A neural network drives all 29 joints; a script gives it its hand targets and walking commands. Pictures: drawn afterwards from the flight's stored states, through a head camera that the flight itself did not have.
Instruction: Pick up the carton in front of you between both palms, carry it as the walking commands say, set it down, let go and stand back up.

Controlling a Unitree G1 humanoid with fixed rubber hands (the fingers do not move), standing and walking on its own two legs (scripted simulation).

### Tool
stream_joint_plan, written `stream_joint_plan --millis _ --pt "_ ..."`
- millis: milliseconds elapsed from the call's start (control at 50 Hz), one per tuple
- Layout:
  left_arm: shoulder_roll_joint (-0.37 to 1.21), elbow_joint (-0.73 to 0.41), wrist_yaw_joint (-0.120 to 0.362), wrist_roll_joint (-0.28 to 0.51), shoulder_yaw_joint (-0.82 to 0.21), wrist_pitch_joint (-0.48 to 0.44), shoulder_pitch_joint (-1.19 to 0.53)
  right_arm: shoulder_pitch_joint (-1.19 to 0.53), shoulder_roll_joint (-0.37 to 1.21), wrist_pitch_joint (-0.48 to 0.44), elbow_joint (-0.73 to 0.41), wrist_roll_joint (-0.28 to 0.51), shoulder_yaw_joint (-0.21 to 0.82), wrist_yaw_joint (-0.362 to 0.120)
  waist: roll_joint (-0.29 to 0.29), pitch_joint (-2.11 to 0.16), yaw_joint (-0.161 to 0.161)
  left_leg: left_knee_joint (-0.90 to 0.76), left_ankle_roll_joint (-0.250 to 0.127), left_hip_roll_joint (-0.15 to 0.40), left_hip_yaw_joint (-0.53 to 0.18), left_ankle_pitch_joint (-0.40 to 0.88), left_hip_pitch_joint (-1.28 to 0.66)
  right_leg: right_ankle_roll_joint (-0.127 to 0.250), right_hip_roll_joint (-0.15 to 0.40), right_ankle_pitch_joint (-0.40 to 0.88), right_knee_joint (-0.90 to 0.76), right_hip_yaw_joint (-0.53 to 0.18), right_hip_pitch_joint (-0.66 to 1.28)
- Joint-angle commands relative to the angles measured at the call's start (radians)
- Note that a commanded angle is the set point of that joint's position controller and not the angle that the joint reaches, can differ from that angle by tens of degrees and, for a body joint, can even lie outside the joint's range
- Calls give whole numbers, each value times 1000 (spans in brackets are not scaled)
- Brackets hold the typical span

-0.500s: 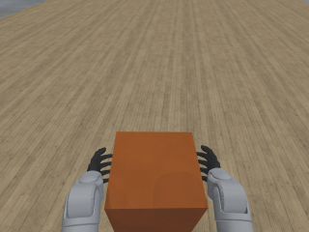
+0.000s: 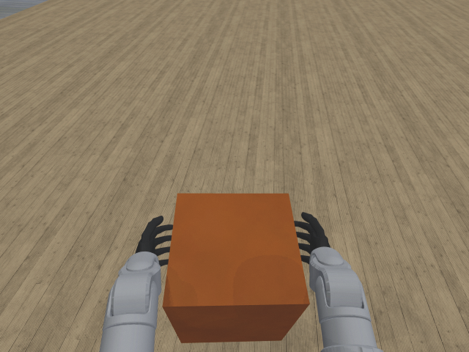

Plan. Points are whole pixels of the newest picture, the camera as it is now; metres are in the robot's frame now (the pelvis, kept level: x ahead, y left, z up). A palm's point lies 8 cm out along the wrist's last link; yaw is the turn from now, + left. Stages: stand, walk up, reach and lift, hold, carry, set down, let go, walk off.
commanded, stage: carry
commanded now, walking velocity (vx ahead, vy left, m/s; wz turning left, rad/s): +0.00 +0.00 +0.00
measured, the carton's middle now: (232, 271) +0.31 +0.00 -0.05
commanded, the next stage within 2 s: hold in 0.90 s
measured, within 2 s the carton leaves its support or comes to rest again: neither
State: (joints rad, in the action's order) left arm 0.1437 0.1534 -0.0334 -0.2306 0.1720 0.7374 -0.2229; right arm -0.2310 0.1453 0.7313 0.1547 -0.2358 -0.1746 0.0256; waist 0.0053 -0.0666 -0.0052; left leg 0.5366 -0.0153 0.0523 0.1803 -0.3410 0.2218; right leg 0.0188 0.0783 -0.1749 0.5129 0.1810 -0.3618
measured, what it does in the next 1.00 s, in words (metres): stands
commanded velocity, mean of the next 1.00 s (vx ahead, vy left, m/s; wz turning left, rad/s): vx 0.00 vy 0.00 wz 0.00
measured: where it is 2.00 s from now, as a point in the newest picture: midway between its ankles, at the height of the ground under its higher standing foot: outside the picture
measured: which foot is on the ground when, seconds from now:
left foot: down 0.00-1.00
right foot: down 0.00-1.00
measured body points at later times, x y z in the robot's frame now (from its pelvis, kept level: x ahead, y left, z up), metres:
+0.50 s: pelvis -0.01 +0.01 +0.00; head -0.02 +0.01 +0.45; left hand +0.29 +0.16 +0.03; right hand +0.29 -0.14 +0.03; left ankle -0.04 +0.10 -0.73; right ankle +0.06 -0.11 -0.73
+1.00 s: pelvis -0.02 +0.01 +0.01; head -0.03 +0.01 +0.46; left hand +0.28 +0.17 +0.03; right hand +0.29 -0.13 +0.03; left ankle -0.04 +0.10 -0.73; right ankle +0.06 -0.13 -0.73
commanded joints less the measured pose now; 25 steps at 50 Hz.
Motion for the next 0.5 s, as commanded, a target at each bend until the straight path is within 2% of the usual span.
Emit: stream_joint_plan --millis 0,480 --pt "878 -82 231 251 -558 -35 -469 -435 882 -26 -57 245 556 -226 -4 -283 0 -95 -3 113 -103 208 -12 5 98 223 -38 -111 184" --pt "899 -73 236 257 -561 -36 -494 -462 901 -27 -48 252 556 -231 -1 -280 2 -105 -14 115 -107 208 0 -4 93 191 -39 -107 176"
